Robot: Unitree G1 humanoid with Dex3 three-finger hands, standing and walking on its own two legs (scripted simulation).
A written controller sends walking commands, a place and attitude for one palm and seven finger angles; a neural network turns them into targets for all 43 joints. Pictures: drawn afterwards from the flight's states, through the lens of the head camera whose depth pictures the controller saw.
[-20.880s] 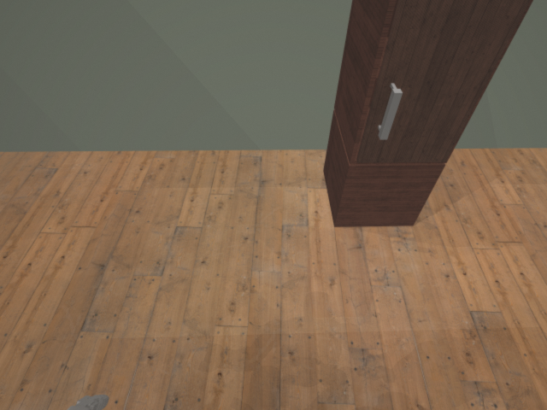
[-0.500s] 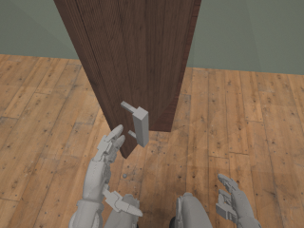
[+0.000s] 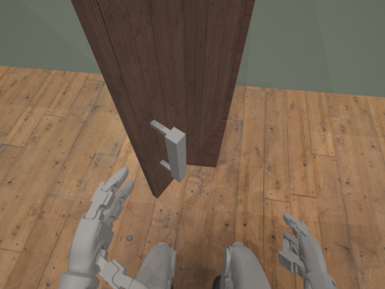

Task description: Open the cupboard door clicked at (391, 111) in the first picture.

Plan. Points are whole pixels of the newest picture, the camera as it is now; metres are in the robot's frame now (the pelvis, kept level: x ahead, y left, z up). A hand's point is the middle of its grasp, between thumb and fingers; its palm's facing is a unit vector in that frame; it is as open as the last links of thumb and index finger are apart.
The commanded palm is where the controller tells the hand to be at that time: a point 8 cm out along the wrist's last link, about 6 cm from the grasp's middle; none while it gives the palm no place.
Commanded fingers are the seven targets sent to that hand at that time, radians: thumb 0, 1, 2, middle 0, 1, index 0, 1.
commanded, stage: draw the hand back to the body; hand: left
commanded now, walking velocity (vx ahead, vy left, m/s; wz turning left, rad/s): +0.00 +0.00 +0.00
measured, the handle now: (169, 153) +0.37 +0.08 +0.05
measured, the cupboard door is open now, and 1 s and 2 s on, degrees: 60 60 60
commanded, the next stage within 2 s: step back with the hand held close in 1.52 s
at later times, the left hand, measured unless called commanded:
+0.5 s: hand (62, 221) +0.21 +0.18 +0.16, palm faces -0.01 -0.99 -0.15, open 16.0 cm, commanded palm +0.18 +0.24 +0.18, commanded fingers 0.00 -0.19 0.44 -0.16 -0.30 -0.16 -0.30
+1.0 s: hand out of the picture +0.23 +0.26 +0.28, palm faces +0.37 -0.84 -0.40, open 10.8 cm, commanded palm +0.19 +0.31 +0.30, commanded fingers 0.00 0.69 0.81 -0.19 -0.30 -0.19 -0.30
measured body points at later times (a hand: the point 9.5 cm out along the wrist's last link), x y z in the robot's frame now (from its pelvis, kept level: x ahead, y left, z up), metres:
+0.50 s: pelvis +0.03 +0.01 +0.09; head +0.06 +0.01 +0.53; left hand +0.20 +0.23 +0.17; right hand +0.20 -0.23 +0.02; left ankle +0.01 +0.12 -0.58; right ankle +0.04 -0.10 -0.58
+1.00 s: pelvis +0.05 +0.02 +0.15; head +0.03 +0.00 +0.60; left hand +0.21 +0.30 +0.30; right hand +0.24 -0.19 +0.08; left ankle +0.01 +0.12 -0.58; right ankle +0.04 -0.10 -0.58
